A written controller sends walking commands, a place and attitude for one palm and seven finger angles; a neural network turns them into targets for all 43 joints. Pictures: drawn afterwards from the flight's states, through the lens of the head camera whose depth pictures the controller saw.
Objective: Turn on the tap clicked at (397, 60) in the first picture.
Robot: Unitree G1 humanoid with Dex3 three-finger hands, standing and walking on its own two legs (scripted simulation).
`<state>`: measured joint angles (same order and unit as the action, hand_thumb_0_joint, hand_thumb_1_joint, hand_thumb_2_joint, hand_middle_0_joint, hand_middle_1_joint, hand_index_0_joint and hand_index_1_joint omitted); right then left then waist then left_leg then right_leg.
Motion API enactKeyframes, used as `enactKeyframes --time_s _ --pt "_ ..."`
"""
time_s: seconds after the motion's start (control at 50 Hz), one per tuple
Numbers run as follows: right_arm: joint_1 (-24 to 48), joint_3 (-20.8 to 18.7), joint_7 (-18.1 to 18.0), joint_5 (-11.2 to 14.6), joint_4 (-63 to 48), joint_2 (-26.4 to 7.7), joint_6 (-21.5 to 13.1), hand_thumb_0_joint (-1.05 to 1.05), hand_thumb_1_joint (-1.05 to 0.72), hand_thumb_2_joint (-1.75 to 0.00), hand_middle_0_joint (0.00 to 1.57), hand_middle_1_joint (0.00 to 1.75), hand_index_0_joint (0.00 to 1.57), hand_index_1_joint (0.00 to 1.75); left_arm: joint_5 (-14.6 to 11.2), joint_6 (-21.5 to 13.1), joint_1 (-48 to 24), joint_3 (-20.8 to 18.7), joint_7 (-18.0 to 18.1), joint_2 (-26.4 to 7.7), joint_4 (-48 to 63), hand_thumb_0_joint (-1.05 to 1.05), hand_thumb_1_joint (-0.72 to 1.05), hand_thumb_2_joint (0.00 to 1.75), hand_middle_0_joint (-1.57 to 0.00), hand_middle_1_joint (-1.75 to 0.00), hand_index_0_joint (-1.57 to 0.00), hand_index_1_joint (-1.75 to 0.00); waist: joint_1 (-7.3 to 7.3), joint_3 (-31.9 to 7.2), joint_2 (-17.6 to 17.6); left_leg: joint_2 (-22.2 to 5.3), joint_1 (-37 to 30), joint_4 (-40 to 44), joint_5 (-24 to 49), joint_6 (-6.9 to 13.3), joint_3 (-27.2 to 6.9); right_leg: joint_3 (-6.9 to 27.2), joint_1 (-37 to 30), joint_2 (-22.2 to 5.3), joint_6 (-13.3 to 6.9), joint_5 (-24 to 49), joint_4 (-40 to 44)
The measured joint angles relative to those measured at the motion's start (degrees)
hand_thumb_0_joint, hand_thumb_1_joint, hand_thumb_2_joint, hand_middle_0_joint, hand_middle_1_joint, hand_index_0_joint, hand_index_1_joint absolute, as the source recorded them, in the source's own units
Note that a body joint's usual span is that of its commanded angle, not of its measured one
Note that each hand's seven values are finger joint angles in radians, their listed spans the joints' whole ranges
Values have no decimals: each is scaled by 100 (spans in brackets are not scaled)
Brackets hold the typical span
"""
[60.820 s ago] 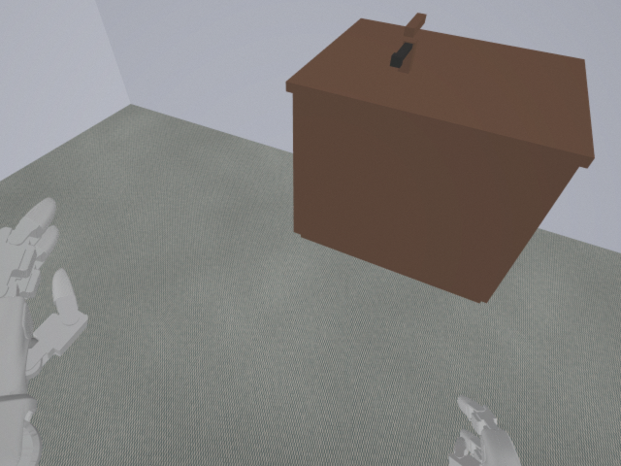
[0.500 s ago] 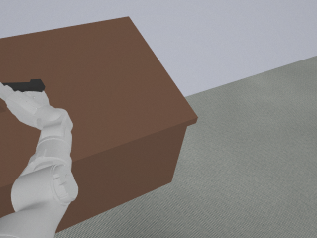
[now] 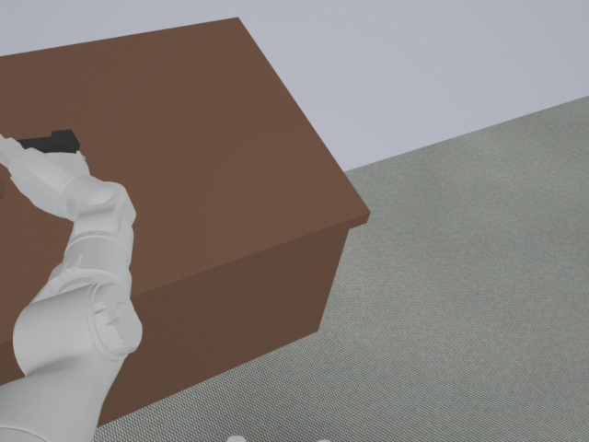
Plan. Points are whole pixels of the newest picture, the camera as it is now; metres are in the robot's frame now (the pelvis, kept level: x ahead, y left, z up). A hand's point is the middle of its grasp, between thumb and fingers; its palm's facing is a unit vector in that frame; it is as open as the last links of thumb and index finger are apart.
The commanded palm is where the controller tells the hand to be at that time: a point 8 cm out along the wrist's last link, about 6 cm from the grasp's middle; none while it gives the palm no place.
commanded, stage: lift the hand up off the lever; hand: left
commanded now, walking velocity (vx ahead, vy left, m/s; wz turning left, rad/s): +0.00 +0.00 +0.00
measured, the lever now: (65, 144) +0.52 +0.28 +0.10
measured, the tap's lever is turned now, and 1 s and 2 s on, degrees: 78 83 83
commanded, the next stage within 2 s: none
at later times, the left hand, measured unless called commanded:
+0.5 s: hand (80, 149) +0.50 +0.26 +0.11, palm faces +0.83 -0.55 -0.11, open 7.8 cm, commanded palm +0.45 +0.27 +0.12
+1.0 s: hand (72, 152) +0.48 +0.26 +0.12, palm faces +0.83 -0.55 -0.07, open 7.8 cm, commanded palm +0.43 +0.27 +0.14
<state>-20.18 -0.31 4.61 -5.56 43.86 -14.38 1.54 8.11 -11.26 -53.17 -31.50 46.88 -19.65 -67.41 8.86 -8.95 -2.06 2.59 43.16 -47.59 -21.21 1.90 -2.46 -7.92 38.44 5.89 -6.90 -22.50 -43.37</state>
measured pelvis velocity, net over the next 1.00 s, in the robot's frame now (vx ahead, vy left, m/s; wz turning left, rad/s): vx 0.02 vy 0.01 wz -0.01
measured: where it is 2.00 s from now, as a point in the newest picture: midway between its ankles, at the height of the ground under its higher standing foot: outside the picture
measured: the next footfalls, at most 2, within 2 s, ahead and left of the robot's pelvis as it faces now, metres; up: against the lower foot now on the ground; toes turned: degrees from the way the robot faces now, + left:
none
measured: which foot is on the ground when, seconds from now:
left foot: down 0.00-1.00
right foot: down 0.00-1.00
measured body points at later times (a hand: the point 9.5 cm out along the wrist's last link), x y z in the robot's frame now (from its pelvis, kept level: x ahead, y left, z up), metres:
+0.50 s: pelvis +0.01 +0.00 +0.01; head +0.08 +0.01 +0.45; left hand +0.46 +0.28 +0.12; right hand +0.00 -0.26 -0.12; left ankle +0.01 +0.10 -0.70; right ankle -0.02 -0.04 -0.70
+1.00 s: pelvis +0.02 +0.01 +0.01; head +0.06 +0.00 +0.46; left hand +0.44 +0.28 +0.13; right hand +0.05 -0.25 -0.12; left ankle +0.01 +0.10 -0.70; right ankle -0.02 -0.04 -0.70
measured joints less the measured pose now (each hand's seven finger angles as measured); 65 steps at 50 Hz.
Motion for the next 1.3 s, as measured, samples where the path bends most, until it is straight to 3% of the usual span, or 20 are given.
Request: enactKeyframes --time_s 0.4,0.6,1.0,1.3 --pt "-246 -14 29 24 -17 -45 -1 1 -91 -89 20 30 20 30 -2 137 85 -197 -118 -112 139 6 95 94 -16 -15 -15 -15 67 34 -3 -51 -207 181 -4 14 69 103 -200 57 15 59 224" --pt "-156 -48 16 46 -39 -40 19 1 -91 -89 20 30 20 30 -95 232 275 -95 -196 88 520 6 93 92 -16 -15 -15 -15 -24 48 -17 -22 -490 341 0 28 85 141 -475 36 33 59 366" --pt "155 -101 -51 92 -29 8 50 1 -91 -89 20 30 20 30 -319 754 780 35 -232 632 1420 2 91 90 -18 -16 -15 -15 -233 116 -36 43 -982 582 54 42 76 158 -957 -19 56 77 561" --pt "201 -63 -176 115 19 22 -42 1 -91 -89 20 30 20 30 -183 918 602 -50 -192 478 1356 2 90 90 -17 -16 -15 -15 -208 144 -14 20 -1077 701 180 17 85 167 -1030 -1 22 194 649"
